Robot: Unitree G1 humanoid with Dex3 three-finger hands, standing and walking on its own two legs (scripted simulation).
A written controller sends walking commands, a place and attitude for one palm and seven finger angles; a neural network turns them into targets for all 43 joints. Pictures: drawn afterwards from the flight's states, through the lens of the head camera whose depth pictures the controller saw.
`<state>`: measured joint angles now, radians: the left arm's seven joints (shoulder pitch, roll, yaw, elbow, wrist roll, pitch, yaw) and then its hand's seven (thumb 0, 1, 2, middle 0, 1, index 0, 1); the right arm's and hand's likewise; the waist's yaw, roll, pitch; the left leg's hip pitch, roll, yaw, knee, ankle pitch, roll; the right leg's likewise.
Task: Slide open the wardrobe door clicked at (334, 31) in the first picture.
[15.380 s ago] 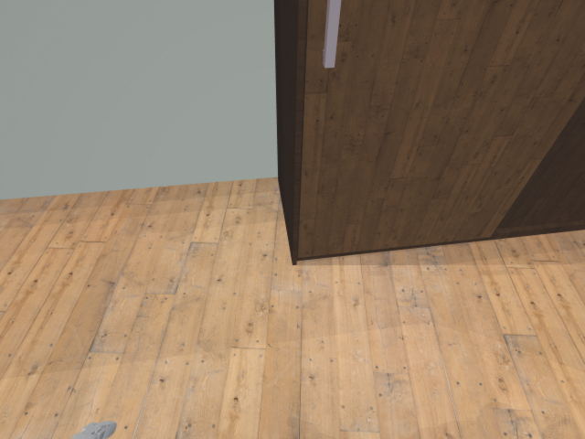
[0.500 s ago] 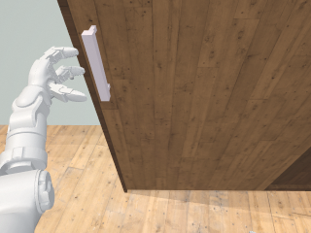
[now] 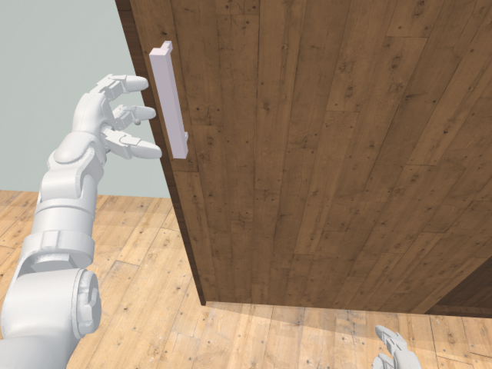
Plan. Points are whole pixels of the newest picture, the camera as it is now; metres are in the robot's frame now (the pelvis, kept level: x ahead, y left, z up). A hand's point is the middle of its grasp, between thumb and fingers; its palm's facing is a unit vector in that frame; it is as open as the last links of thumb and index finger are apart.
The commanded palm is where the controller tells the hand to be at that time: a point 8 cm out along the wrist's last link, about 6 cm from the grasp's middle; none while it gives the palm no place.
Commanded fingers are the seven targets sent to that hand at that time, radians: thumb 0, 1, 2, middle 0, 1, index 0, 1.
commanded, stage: feel for the door with the fingertips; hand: left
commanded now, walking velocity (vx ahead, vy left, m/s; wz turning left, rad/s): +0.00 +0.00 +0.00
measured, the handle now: (174, 103) +0.49 +0.15 +0.20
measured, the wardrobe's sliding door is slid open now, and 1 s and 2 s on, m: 0.00 0.00 0.00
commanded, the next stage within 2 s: slide the fingers in behind the handle in 0.10 s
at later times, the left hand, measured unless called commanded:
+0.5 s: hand (147, 118) +0.44 +0.18 +0.20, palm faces -0.02 -1.00 +0.00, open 13.9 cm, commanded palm +0.42 +0.23 +0.21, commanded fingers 0.00 -0.50 0.30 -0.30 -1.20 -0.30 -1.20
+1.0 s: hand (158, 121) +0.43 +0.16 +0.21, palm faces -0.01 -1.00 +0.00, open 14.0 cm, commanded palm +0.41 +0.21 +0.21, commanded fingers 0.00 -0.50 0.30 -0.30 -1.20 -0.30 -1.20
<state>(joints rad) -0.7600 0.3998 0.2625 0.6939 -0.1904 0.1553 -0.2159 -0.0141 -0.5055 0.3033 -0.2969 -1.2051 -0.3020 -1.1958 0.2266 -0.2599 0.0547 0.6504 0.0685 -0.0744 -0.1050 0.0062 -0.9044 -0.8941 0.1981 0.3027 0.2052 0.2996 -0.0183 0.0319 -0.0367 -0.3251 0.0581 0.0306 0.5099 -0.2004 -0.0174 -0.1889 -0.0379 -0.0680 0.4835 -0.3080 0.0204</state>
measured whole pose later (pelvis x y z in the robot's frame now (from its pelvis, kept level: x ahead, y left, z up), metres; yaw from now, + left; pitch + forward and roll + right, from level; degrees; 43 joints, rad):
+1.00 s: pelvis +0.01 +0.00 +0.00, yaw -1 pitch +1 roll +0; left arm -0.72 0.33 0.24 0.61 -0.19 0.17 -0.17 -0.01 -0.50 0.30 -0.30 -1.21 -0.30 -1.20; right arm 0.25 -0.26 0.04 0.66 0.07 -0.06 -0.09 0.01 -0.90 -0.89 0.20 0.30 0.20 0.30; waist -0.02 0.04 -0.05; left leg -0.31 0.06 0.04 0.51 -0.21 -0.02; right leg -0.18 -0.04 -0.06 0.48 -0.32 0.02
